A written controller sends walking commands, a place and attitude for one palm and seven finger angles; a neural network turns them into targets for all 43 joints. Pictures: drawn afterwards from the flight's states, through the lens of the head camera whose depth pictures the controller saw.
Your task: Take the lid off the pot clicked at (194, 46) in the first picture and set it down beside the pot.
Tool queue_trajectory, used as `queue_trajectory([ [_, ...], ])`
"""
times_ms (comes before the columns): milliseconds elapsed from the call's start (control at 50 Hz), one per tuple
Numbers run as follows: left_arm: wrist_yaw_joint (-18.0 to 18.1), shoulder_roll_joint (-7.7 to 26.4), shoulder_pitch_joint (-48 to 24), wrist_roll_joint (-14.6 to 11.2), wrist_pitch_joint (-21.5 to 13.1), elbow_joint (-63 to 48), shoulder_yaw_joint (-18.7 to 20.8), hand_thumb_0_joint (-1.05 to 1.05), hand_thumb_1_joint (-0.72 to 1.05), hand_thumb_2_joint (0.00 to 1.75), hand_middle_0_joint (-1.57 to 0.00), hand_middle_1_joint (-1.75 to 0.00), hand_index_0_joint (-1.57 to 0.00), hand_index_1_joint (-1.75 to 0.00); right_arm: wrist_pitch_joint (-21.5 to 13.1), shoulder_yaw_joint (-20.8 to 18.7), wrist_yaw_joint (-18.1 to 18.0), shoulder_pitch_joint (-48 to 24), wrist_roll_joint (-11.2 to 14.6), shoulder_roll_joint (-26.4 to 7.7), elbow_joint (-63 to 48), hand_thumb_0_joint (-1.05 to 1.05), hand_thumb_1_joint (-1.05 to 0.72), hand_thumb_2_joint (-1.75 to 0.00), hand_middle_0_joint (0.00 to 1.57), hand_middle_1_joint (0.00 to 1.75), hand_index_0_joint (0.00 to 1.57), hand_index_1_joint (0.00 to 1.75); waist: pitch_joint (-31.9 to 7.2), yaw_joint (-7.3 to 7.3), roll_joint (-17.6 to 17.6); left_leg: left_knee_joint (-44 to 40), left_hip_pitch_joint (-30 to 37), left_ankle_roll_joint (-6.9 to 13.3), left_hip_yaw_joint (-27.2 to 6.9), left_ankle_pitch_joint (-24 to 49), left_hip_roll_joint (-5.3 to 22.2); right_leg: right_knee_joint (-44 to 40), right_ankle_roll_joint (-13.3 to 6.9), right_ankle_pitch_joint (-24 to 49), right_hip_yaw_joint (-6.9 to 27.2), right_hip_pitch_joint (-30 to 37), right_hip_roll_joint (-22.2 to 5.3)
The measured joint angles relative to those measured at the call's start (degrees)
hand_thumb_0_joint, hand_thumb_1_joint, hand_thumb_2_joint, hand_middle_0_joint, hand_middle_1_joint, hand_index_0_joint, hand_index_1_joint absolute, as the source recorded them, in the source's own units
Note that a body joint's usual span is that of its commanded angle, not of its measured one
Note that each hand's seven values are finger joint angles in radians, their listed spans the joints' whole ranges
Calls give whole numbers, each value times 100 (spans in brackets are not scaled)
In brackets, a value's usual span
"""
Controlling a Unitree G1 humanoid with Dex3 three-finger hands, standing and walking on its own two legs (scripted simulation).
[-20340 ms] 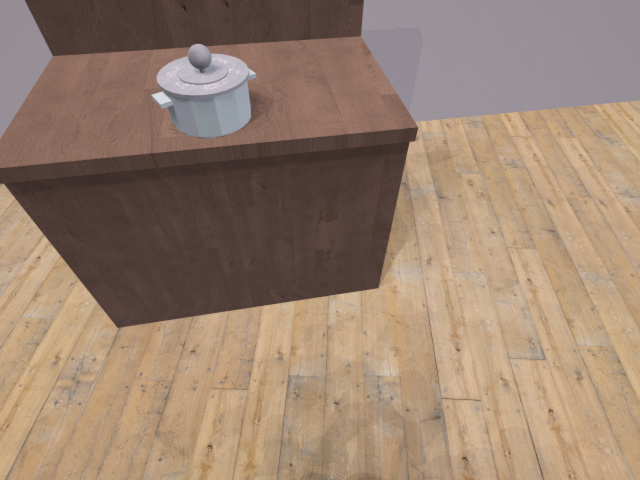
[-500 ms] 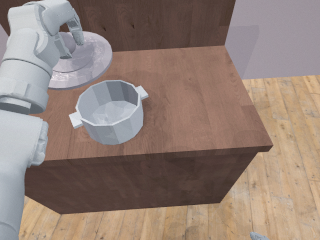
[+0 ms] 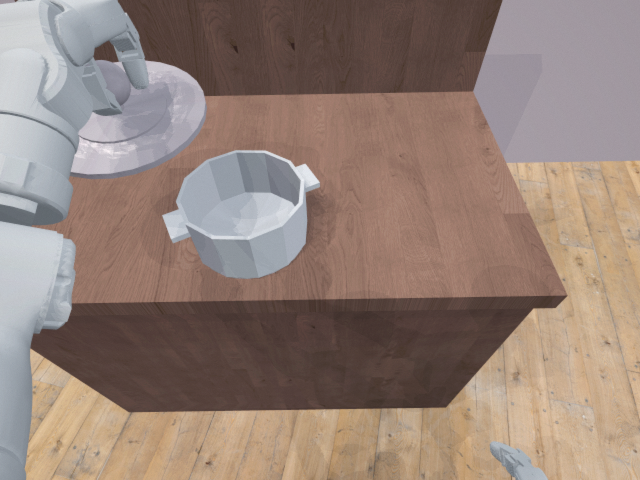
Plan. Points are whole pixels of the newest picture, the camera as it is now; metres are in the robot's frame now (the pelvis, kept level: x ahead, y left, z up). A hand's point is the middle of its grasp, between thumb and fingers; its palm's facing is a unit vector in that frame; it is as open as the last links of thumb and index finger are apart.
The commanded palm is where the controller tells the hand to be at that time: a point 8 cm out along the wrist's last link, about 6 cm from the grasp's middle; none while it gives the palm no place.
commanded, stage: move the lid sideways beside the pot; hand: left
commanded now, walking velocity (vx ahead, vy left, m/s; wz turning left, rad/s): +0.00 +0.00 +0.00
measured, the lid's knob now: (105, 84) +0.50 +0.25 +0.24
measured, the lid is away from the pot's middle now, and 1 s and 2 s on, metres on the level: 0.12 0.22 0.22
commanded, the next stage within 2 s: lower the lid onto the table in 1.02 s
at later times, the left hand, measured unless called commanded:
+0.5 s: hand (58, 84) +0.49 +0.29 +0.25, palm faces -0.25 -0.09 -0.96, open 7.5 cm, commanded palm +0.48 +0.30 +0.33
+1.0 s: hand (20, 94) +0.47 +0.33 +0.24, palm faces -0.29 -0.07 -0.96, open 7.5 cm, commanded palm +0.48 +0.32 +0.33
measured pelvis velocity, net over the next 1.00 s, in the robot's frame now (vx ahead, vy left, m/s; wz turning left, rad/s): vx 0.01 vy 0.00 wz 0.00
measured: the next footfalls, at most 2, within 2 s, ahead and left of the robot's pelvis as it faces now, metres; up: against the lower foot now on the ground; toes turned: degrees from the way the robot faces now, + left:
none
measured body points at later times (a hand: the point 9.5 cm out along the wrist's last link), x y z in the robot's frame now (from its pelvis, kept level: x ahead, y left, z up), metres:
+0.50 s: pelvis +0.01 +0.00 +0.00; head +0.07 -0.01 +0.45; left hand +0.49 +0.30 +0.30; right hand +0.06 -0.28 -0.12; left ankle +0.01 +0.06 -0.74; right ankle -0.01 -0.14 -0.74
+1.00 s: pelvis +0.01 +0.00 +0.00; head +0.08 -0.01 +0.44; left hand +0.48 +0.33 +0.30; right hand +0.10 -0.28 -0.13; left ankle +0.01 +0.06 -0.74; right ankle -0.01 -0.15 -0.74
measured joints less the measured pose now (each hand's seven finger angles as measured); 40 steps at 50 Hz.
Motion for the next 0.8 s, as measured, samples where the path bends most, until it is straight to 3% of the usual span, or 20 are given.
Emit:
queue_trajectory([
  [140, -1, 275, -14, 167, -208, 246, 166, 4, 11, 90, -65, -89, -76, -99, 53, 5, -42, 174, -17, -30, 50, 1, -90, -90, 21, 30, 20, 30, 52, -96, -32, 19, -63, 2, 40, -5, 27, -14, -3, 30, 44, -64, 27],
  [280, 17, 533, -15, 165, -399, 355, 259, 4, 11, 90, -64, -90, -76, -99, 54, -61, -114, 441, 14, -110, 147, 1, -90, -90, 21, 30, 20, 30, 76, -154, -36, 15, -57, 3, 42, -40, 45, -93, -12, 38, 50, -28, 50],
  [480, 3, 983, 115, 291, -584, 445, 687, 4, 11, 90, -64, -89, -76, -100, 164, -86, -116, 472, 33, -160, 98, 1, -90, -90, 21, 30, 20, 30, 96, -224, -53, 59, -117, -4, 98, -116, 102, -152, 5, 46, 114, -67, 106],
  [640, -32, 1192, 304, 324, -674, 176, 842, 4, 12, 89, -64, -89, -76, -99, 198, -94, -130, 399, 36, -148, 4, 1, -90, -90, 21, 30, 20, 30, 99, -153, -36, 95, -166, -15, 51, -146, 105, -169, -12, 26, 70, -77, 114],
  [800, -80, 1265, 152, 286, -671, 433, 658, 4, 12, 90, -64, -89, -76, -100, 259, -32, -144, 222, 100, -134, 9, 1, -90, -90, 21, 30, 20, 30, 108, -63, -14, 158, -205, -22, -7, -175, 104, -145, -1, -3, 14, -78, 116],
])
